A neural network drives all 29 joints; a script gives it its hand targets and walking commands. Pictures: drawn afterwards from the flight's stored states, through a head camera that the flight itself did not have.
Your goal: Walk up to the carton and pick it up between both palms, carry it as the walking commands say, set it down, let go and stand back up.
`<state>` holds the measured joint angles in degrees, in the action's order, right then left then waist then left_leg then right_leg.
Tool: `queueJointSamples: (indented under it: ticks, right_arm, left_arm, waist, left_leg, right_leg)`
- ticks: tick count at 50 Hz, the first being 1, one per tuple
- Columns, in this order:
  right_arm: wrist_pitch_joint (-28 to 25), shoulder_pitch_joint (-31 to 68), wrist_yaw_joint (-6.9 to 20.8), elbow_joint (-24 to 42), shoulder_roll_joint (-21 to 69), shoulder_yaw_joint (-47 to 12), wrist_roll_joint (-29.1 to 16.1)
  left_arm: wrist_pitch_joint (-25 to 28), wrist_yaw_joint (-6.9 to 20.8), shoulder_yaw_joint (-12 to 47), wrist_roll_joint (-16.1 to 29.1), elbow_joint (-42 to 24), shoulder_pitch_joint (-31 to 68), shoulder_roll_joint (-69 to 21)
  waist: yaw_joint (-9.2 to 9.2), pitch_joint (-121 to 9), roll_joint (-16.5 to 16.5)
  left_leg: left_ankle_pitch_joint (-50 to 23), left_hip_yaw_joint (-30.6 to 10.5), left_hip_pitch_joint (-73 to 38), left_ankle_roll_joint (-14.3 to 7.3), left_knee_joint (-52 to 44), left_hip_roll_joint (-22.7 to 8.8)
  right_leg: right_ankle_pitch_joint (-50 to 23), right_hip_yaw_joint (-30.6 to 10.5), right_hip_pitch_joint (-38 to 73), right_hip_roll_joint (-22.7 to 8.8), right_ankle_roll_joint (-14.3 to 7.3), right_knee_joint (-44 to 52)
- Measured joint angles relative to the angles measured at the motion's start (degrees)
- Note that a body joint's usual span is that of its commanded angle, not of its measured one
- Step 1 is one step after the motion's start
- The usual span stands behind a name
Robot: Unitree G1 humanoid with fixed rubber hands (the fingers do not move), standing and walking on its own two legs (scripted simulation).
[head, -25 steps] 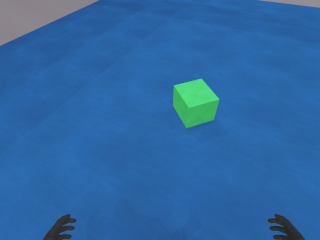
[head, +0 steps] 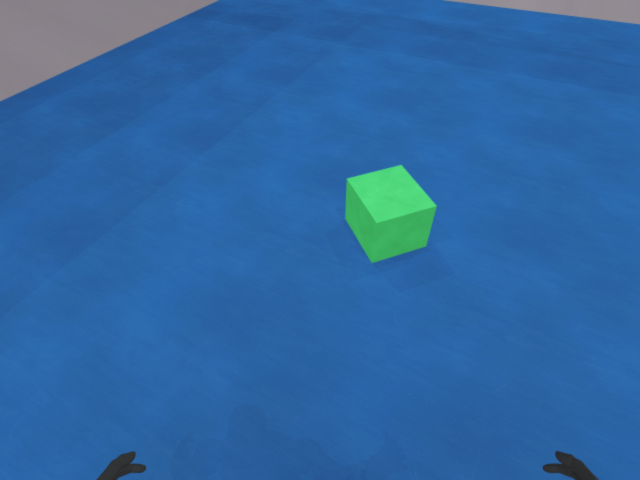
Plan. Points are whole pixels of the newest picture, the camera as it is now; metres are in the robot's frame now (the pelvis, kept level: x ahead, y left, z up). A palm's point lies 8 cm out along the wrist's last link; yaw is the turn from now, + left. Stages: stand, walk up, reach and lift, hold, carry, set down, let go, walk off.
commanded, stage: stand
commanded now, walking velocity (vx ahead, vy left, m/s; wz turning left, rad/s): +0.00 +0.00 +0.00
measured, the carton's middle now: (386, 212) +1.25 -0.23 -0.66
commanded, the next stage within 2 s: walk up in 0.28 s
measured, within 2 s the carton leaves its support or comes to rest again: neither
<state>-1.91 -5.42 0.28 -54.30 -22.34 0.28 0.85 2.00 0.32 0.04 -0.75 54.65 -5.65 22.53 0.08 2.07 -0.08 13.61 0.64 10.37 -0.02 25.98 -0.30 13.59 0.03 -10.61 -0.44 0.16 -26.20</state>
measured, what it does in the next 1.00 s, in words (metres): walks ahead: right foot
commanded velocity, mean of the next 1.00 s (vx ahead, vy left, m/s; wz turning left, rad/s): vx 0.00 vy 0.00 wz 0.00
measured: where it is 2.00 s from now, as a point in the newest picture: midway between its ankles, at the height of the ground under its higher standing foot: (372, 390)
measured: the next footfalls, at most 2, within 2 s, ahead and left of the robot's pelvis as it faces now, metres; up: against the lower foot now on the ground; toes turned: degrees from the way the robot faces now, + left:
right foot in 0.74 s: +0.14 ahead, -0.19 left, +0.00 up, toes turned -10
left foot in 1.12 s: +0.35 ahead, +0.03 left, +0.00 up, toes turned -5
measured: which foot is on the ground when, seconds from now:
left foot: down 0.00-0.74, up 0.76-1.00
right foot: down 0.00-0.50, up 0.52-0.72, down 0.74-1.00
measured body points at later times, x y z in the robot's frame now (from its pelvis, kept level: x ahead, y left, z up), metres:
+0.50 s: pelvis +0.00 +0.00 +0.01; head +0.00 +0.00 +0.46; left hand +0.11 +0.32 -0.11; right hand +0.11 -0.32 -0.10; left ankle +0.00 +0.12 -0.74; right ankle +0.01 -0.12 -0.74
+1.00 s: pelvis +0.13 -0.08 +0.00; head +0.12 -0.09 +0.45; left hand +0.22 +0.26 -0.08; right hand +0.20 -0.42 -0.09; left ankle +0.24 +0.05 -0.71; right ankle +0.10 -0.19 -0.74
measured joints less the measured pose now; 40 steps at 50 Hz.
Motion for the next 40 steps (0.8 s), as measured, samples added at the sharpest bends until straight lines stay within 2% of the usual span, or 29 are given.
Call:
queueJointSamples:
  ticks: [23,25,27,30,32,34,36,37,38,40]
  right_arm:
    - [0.45,0.48,-0.17,-5.6,-0.17,0.11,-0.08]
    - [-0.26,-0.4,0.6,-3.93,-0.32,1.18,0.55]
    - [-1.47,-2.11,0.97,-1.53,-1.15,2.61,1.17]
    - [-2.69,-5.43,1.03,0.97,-3.24,4.16,1.61]
    - [-2.85,-7.31,1.37,2.06,-4.97,4.78,1.82]
    - [-2.65,-8.47,1.87,3.02,-6.78,5.32,2.02]
    - [-2.15,-9.01,2.2,3.97,-8.28,5.82,2.16]
    - [-1.85,-9.34,2.32,4.6,-8.65,5.88,2.25]
    - [-1.55,-9.51,2.43,5.13,-8.98,5.84,2.19]
    - [-0.85,-9.09,2.45,5.78,-8.67,5.39,1.39]
  left_arm:
    - [-0.52,-0.2,0.15,0.12,5.46,0.65,0.18]
    - [-0.57,1.06,-0.99,-0.45,3.58,-0.91,0.51]
    - [-0.79,2.23,-2.14,-0.73,1.36,-2.62,1.25]
    - [-0.48,3.75,-3.54,-0.92,-2.0,-3.87,2.83]
    - [-0.25,5.0,-4.52,-0.99,-3.71,-4.69,3.8]
    - [-0.17,5.98,-5.34,-1.01,-4.83,-5.51,4.38]
    - [0.21,6.26,-5.88,-0.94,-5.65,-6.42,4.87]
    - [0.62,6.07,-6.11,-0.96,-6.15,-7.03,5.54]
    - [1.12,5.55,-6.44,-1.04,-6.77,-7.52,6.0]
    - [1.97,4.34,-6.43,-0.82,-7.79,-9.08,5.87]
  waist:
    - [0.02,0.07,0.0]
    - [0.25,-0.56,-0.29]
    - [0.08,-1.43,-0.43]
    - [-0.75,-1.72,-0.52]
    - [-1.09,-1.7,-0.43]
    - [-1.38,-1.81,0.14]
    - [-1.63,-2.04,1.0]
    - [-1.72,-2.25,1.05]
    - [-1.49,-2.1,1.54]
    - [-0.7,-1.87,2.4]
  left_leg:
    - [-2.71,0.24,-2.54,0.07,-5.12,-0.04]
    - [1.59,1.05,-1.74,-1.11,-2.93,-0.02]
    - [3.01,2.07,-1.44,-2.28,-2.58,-0.27]
    - [0.76,2.88,-2.38,-2.67,-4.18,-1.11]
    - [0.24,3.6,-3.75,-1.78,-4.87,-1.97]
    - [1.7,4.41,-4.88,-0.57,-4.24,-3.13]
    - [5.09,4.93,-4.72,-0.47,-0.61,-4.69]
    - [8.61,4.92,-3.56,-1.2,3.48,-5.52]
    - [12.66,4.25,-1.34,-2.38,9.89,-6.62]
    - [14.73,-0.45,5.6,-2.66,25.49,-5.52]
  right_leg:
    - [-2.76,-0.2,2.42,0.06,0.08,5.04]
    - [3.1,-0.95,0.42,0.2,-1.01,0.92]
    - [8.01,-1.33,-4.48,0.41,-1.75,-8.99]
    - [6.99,-1.49,-11.72,-0.45,-1.12,-20.12]
    - [6.16,-0.76,-13.75,-2.1,-0.49,-19.65]
    - [6.0,0.33,-13.58,-3.38,-0.51,-15.29]
    - [4.43,1.87,-11.55,-3.59,-0.7,-9.96]
    - [4.99,2.41,-9.99,-3.22,-0.88,-7.69]
    - [2.14,2.91,-9.71,-2.26,-0.92,-7.41]
    - [-0.46,3.34,-10.52,-0.65,-1.6,-10.14]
